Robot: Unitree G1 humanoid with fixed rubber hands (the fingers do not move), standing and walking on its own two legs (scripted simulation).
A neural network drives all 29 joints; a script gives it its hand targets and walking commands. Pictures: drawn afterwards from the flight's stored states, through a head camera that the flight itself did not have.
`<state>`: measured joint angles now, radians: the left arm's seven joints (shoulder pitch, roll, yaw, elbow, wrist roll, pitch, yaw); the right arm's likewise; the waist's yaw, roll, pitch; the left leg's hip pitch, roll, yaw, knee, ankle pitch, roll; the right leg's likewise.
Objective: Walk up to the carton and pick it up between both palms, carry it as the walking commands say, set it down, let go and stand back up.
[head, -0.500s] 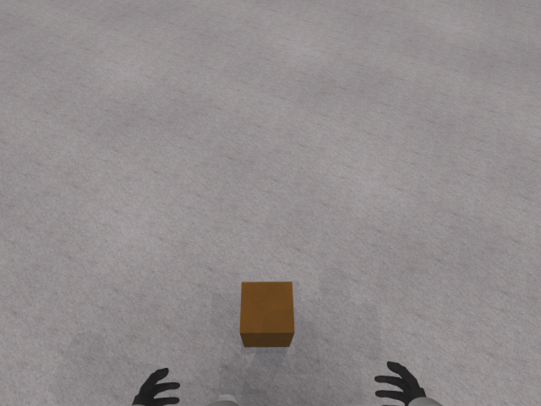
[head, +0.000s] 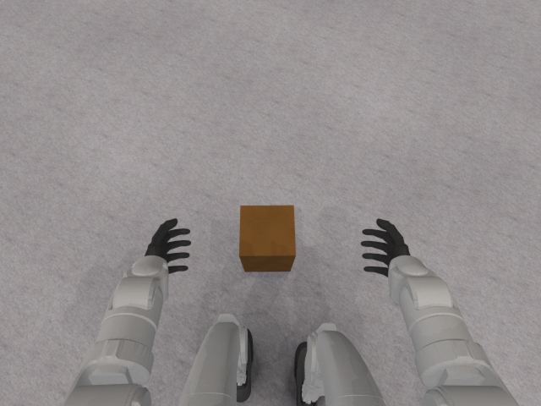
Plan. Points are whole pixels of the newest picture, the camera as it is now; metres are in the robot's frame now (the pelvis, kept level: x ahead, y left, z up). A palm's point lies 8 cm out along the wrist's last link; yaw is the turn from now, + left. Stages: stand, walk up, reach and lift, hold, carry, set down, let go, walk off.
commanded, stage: reach and lift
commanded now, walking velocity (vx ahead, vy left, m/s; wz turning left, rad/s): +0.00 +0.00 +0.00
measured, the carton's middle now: (267, 241) +0.49 +0.03 -0.57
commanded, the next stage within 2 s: none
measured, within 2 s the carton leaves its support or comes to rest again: neither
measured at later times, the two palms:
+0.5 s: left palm (181, 183) +0.48 +0.19 -0.13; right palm (370, 181) +0.48 -0.16 -0.12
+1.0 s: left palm (194, 192) +0.50 +0.18 -0.21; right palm (352, 191) +0.50 -0.15 -0.20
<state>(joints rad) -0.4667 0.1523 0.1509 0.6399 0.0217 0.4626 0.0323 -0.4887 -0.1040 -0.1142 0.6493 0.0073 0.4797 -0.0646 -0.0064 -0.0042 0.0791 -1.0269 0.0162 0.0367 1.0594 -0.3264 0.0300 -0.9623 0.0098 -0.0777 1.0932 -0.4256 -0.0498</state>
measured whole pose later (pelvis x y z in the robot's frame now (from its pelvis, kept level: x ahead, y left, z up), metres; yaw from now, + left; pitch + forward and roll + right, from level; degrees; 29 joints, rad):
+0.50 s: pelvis +0.01 +0.02 -0.02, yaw -2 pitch +38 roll -1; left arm -0.96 0.15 0.28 0.86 0.01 0.14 0.12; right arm -1.00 -0.17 -0.24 0.92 0.01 0.12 -0.07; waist 0.01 0.00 -0.02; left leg -1.44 0.02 0.07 1.06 -0.29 0.05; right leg -1.38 0.01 -0.05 1.10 -0.38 -0.02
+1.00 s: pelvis +0.01 +0.01 -0.08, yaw -3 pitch +49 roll -2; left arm -1.05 0.14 0.36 0.91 0.08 0.04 0.09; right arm -1.08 -0.13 -0.30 0.94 -0.05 0.05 -0.09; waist 0.02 0.00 -0.11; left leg -1.78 0.02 0.05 1.27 -0.35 0.04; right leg -1.72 0.02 -0.05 1.31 -0.44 -0.03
